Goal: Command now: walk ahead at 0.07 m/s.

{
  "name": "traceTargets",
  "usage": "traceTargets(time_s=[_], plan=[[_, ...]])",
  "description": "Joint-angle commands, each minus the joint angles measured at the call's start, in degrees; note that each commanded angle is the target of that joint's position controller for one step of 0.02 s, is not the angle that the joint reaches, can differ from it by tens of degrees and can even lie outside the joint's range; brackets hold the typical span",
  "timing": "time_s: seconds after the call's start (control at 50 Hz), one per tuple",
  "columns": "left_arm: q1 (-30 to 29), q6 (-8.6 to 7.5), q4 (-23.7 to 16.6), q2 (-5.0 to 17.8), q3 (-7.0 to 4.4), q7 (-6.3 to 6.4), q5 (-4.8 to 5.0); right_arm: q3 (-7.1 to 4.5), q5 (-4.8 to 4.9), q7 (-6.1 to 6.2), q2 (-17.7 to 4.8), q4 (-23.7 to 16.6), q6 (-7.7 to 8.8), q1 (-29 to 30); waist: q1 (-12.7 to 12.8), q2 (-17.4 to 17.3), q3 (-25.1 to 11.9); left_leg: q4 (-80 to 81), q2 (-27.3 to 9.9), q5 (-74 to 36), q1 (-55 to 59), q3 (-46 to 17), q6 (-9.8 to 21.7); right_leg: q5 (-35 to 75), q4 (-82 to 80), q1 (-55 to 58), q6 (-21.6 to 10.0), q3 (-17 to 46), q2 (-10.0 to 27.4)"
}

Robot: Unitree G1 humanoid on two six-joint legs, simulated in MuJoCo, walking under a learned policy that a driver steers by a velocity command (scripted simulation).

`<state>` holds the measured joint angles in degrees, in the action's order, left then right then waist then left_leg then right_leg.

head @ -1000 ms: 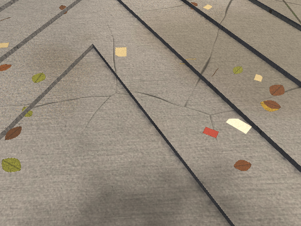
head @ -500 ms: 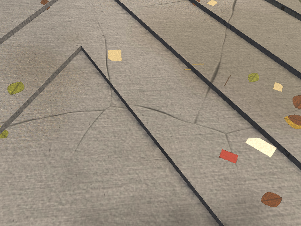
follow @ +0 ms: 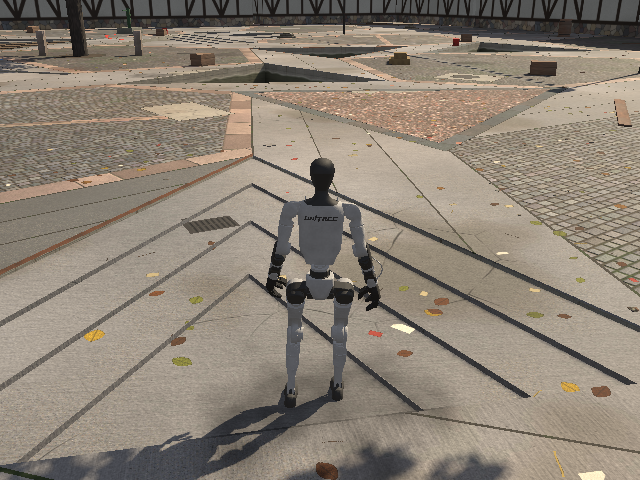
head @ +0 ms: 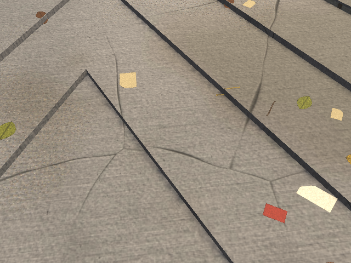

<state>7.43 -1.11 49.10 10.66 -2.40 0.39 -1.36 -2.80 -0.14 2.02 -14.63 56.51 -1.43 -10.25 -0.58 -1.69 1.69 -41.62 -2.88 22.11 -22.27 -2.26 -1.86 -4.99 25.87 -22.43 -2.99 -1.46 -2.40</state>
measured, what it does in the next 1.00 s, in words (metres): steps on the spot: left foot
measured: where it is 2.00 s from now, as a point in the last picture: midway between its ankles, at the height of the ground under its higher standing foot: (186, 237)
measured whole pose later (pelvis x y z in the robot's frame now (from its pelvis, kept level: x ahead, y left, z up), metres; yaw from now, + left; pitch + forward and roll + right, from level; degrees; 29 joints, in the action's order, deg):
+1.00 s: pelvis +0.07 +0.03 +0.01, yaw -1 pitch -2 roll +0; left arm 8.0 1.1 65.4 12.3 -3.0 2.6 0.4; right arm -1.9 0.3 2.3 -11.9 64.0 -0.5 -13.3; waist -0.4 0.0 2.0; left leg -27.4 0.3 18.5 -7.2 0.6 1.1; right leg -15.9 29.4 -13.3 -0.1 0.9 0.4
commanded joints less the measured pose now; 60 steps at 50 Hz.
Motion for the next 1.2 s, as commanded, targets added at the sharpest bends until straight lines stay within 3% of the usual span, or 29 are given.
traceTargets(time_s=[0.02,0.06,0.08,0.1,0.14,0.22,0.36,0.5,0.92,0.96,1.0,1.04,1.06,1.1,1.14,1.16,1.18,1.2], plan=[[-5.43,-0.62,-2.86,7.35,-1.45,0.74,0.86,-0.49,-1.00,0.09,-2.07,1.08,-0.36,-7.42,-3.76,7.79,-8.73,9.35,1.23,-10.79,14.15,2.30,1.12,-15.85,-11.86,-1.22,-5.95,11.13,11.29],[-3.38,-0.36,-0.97,6.00,-0.99,0.77,0.87,-0.51,-1.93,0.02,-3.22,0.58,-0.48,-6.08,-3.38,6.08,-5.12,14.58,-0.70,-10.50,15.09,0.48,2.87,-24.85,-11.44,-3.19,-1.71,10.27,8.81],[-1.84,-0.06,-0.79,6.43,-1.27,1.03,0.92,-1.19,-1.13,0.28,-6.55,0.36,-0.38,-4.57,-1.02,1.83,-1.68,17.06,-1.51,-2.35,9.18,-0.71,4.22,-24.84,-10.67,-1.50,0.26,7.85,5.99],[-1.68,0.12,-0.47,7.14,-1.43,1.48,0.96,-1.50,-0.41,0.37,-7.14,0.66,0.10,-3.08,-0.48,-1.96,0.49,19.35,-1.15,3.85,2.86,-1.59,4.66,-21.01,-8.10,3.11,1.33,5.62,4.24],[-0.33,0.16,0.78,6.36,-1.42,2.02,0.97,-0.79,-0.52,0.40,-4.21,0.92,1.46,-1.03,0.39,-4.27,0.16,21.97,-1.43,1.96,0.50,-1.97,3.43,-12.31,-4.20,9.08,1.23,4.14,3.48],[1.12,0.17,3.25,5.81,-1.57,1.90,1.00,-0.50,-0.02,0.03,-3.42,2.21,2.76,-1.65,0.17,-1.77,-1.83,20.96,-0.77,-7.31,4.38,-1.34,2.65,-0.49,-1.93,12.72,0.51,3.38,3.46],[0.04,0.56,6.43,6.49,-1.83,1.82,1.57,-0.44,0.15,0.04,-3.78,3.73,2.15,-2.24,-0.43,1.34,-2.90,19.02,0.01,-19.27,9.43,-0.22,3.26,8.09,-0.76,14.76,0.61,3.32,3.85],[-0.53,1.27,9.31,7.33,-1.87,2.15,1.72,-0.37,0.24,-0.11,-3.35,4.74,1.67,-2.07,-0.26,1.47,-2.98,19.28,0.39,-22.94,11.51,0.44,3.36,9.57,-0.63,16.24,0.92,3.32,4.07],[-1.03,1.77,14.22,7.48,-1.30,2.29,1.50,0.33,-0.09,0.20,-3.10,6.31,1.41,-3.58,0.19,1.38,0.11,21.47,1.20,-13.44,10.02,1.19,3.08,2.16,-2.38,14.60,1.87,3.16,3.97],[0.20,1.94,14.95,7.13,-1.30,2.37,1.76,0.02,0.39,0.45,-3.72,6.96,1.20,-5.30,0.09,0.23,-0.15,22.44,1.71,1.49,9.34,0.97,4.42,-12.42,-0.29,13.34,1.67,0.69,1.63],[-0.40,1.52,14.30,7.54,-1.55,2.40,2.07,-0.76,1.06,0.82,-6.02,5.83,1.27,-5.62,-0.52,-2.45,3.82,25.33,-1.48,19.55,6.83,-4.31,7.76,-26.61,4.28,6.03,0.97,-1.04,-0.05],[-2.96,-0.21,12.60,5.71,-1.17,1.85,2.28,-1.81,1.70,0.86,-8.75,5.81,2.43,-8.44,-1.77,-7.71,7.06,31.48,-10.45,26.93,8.13,-16.42,12.70,-21.78,14.11,-1.22,0.80,-2.77,0.40],[-3.60,-1.07,12.02,5.38,-1.10,1.39,2.43,-2.15,1.80,0.80,-9.14,5.66,3.07,-8.69,-1.88,-8.25,8.64,33.15,-14.30,25.63,7.73,-21.11,14.93,-19.70,18.10,-3.48,0.15,-1.13,2.70],[-2.99,-2.40,11.50,5.29,-1.14,0.58,3.20,-1.91,1.65,0.38,-7.62,4.58,4.22,-7.07,-0.48,-7.15,9.53,32.17,-15.35,18.42,9.39,-20.82,15.05,-22.35,17.80,-5.70,-1.40,0.40,4.96],[2.41,-3.26,13.37,5.14,-1.40,0.13,3.52,-1.87,2.31,-0.16,-7.35,3.08,4.40,-3.50,3.00,-5.47,7.69,27.65,-10.68,11.98,5.54,-12.64,11.67,-17.98,4.79,5.87,-2.47,-2.50,3.38],[7.35,-3.27,15.77,5.85,-2.01,0.07,3.13,-1.88,2.33,-0.41,-7.24,2.53,4.36,-3.00,4.53,-4.02,5.46,23.22,-7.05,7.14,1.52,-8.51,10.26,-13.20,2.16,15.21,-1.78,-3.86,0.95],[14.12,-3.22,17.76,7.61,-2.80,-0.04,2.82,-1.42,1.99,-0.57,-5.97,1.60,4.63,-1.58,7.00,0.51,2.69,13.17,-3.40,-1.18,-3.44,-3.62,8.23,-12.55,-0.31,23.53,-2.50,1.88,3.77],[22.30,-3.32,19.13,13.17,-4.21,-0.08,2.87,-0.43,1.41,-0.65,-2.27,-0.37,5.19,-0.57,8.96,15.76,-0.96,-7.49,3.71,-0.62,-13.62,5.48,4.07,-18.80,-10.03,32.19,-8.13,22.50,15.73]])
Next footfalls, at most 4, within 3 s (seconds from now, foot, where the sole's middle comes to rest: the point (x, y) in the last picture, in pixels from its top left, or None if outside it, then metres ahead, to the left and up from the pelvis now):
0.06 left None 0.08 0.15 -0.77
1.66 left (152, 249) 0.53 0.13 -0.77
2.20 right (209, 171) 0.84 -0.10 -0.73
2.74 left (148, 126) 1.10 0.17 -0.73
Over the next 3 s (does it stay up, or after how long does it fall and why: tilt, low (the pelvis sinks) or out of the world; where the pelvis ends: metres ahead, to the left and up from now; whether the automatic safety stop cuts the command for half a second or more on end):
stays up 1.05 0.09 0.05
